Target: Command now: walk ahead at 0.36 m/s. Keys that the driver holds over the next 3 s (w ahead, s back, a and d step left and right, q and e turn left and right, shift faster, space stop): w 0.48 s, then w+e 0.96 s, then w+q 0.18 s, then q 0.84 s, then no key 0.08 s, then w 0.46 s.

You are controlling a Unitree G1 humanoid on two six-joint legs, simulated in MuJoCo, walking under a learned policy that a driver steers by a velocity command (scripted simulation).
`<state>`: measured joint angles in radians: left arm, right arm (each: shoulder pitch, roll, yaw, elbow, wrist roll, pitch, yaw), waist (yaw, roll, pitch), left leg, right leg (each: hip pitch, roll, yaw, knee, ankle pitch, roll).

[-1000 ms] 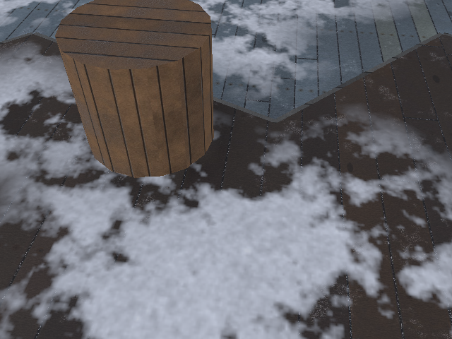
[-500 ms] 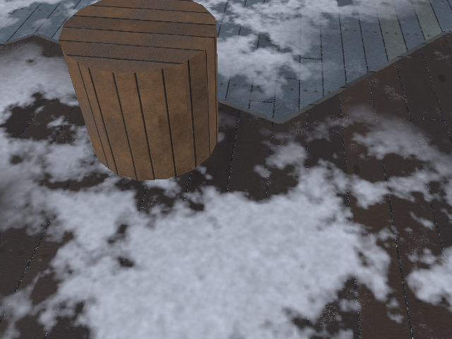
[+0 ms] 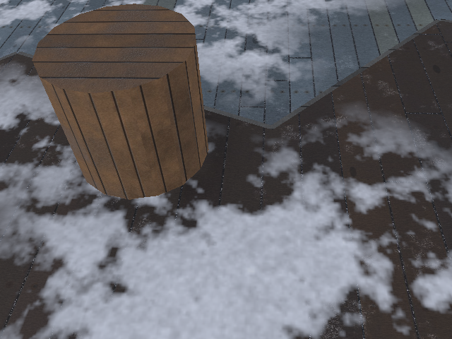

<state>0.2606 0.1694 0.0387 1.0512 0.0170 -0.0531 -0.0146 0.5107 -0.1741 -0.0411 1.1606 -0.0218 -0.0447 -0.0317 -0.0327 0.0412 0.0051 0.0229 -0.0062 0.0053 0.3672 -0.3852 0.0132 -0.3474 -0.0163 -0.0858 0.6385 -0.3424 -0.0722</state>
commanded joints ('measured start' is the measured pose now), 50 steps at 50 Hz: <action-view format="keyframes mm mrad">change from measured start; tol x32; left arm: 1 223 58 35 26 -10 -23 2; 27 336 4 -19 -2 -38 -47 21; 50 -210 73 21 -223 21 18 -32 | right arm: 1 -72 -107 -14 -56 6 -29 8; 20 -558 -35 2 -301 4 -4 65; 27 16 -270 -89 -172 -49 -39 22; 50 -39 -153 -34 -127 -5 -59 -22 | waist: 1 155 -20 96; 3 205 -388 -20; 50 47 65 47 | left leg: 1 -366 152 -93 62 215 140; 5 -738 57 -37 844 10 98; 25 -207 -64 130 135 274 157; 27 317 391 -479 36 29 303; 29 87 403 -545 -168 -205 278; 33 -237 272 -154 -248 166 162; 50 135 263 270 -14 1180 69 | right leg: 1 363 61 -23 -156 79 -12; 3 578 -358 715 -500 -294 -155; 24 455 -192 62 -236 1115 -78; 26 239 -135 51 197 829 -59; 28 -223 70 125 751 -121 -37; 50 -175 60 -108 -27 217 -96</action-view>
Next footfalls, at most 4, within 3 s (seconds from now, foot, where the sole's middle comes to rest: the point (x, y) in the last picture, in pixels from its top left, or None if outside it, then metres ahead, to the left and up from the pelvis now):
0.02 right None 0.09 -0.10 -0.77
0.52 left None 0.44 0.05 -0.77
1.06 right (286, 278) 0.71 -0.14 -0.77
1.62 left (278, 187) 1.09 -0.16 -0.77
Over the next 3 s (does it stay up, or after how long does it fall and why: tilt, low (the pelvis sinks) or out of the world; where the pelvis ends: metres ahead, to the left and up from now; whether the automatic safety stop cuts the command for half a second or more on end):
stays up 1.13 -0.20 0.01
